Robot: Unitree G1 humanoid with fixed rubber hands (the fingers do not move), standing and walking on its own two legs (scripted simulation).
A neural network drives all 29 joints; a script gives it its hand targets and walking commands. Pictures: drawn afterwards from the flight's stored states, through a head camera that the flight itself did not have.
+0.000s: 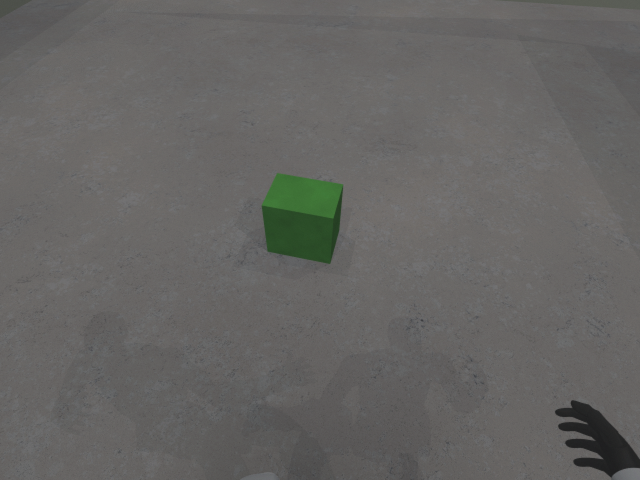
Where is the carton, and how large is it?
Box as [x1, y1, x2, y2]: [262, 173, 342, 263]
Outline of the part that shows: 277,173 262,204 267,250 329,263 339,226 342,184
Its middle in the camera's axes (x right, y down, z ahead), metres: -0.07 -0.07 +1.52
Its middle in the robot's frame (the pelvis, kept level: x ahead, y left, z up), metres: +1.10 +0.10 -0.63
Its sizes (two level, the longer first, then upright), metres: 0.263 0.186 0.264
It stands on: the floor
